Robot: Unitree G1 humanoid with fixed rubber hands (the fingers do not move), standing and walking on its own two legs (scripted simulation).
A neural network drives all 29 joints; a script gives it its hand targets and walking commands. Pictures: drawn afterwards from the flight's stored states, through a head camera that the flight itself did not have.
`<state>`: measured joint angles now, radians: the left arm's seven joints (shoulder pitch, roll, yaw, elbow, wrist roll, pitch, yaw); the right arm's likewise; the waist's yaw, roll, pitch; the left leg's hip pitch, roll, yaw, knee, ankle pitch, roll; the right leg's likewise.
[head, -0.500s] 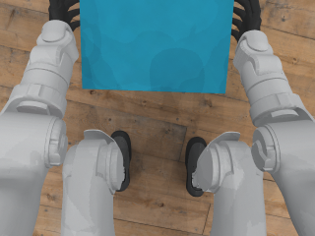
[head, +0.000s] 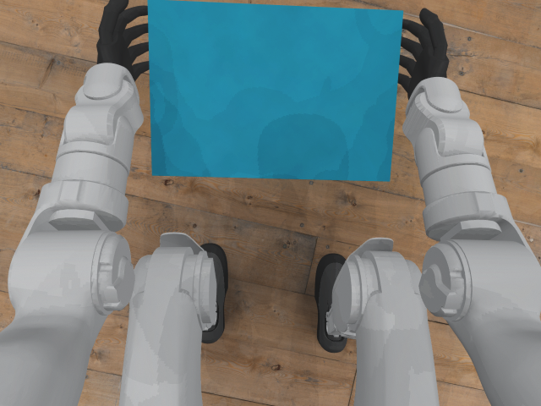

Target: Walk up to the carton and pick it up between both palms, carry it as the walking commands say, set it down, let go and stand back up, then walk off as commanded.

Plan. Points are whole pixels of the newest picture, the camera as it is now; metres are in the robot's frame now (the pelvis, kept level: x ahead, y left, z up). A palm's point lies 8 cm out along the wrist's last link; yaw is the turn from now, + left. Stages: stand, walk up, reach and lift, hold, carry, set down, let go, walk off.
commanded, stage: reach and lift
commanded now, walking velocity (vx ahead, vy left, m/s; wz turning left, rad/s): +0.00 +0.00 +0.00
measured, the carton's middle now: (271, 108) +0.51 +0.02 -0.20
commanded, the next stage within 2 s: none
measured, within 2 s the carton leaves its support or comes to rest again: neither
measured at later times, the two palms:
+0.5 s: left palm (86, 56) +0.50 +0.21 -0.03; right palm (467, 71) +0.51 -0.17 -0.03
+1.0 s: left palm (38, 35) +0.49 +0.21 +0.04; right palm (524, 55) +0.49 -0.17 +0.04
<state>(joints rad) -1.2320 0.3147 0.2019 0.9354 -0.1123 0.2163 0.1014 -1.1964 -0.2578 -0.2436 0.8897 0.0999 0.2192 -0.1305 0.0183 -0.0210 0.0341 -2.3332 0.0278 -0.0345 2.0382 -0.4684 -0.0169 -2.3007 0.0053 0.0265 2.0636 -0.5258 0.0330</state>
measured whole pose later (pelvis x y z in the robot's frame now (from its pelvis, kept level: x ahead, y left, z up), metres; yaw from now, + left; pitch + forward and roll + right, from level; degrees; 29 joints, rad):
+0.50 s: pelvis +0.00 +0.00 +0.05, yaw +0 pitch +48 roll +0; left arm -1.10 0.22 0.36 0.77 0.04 0.33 0.04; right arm -1.08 -0.16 -0.37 0.75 -0.04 0.33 -0.11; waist 0.02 -0.02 -0.15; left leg -2.25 0.03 -0.03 1.84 -0.43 -0.02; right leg -2.23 0.01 0.02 1.87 -0.48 0.03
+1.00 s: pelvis +0.00 +0.00 +0.11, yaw +0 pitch +48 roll -1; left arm -1.00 0.12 0.40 0.69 0.13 0.39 0.08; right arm -0.98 -0.10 -0.43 0.69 -0.12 0.37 -0.09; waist 0.01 -0.02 -0.25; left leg -2.09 0.03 -0.02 1.67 -0.41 -0.01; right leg -2.06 0.00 0.02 1.68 -0.46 0.03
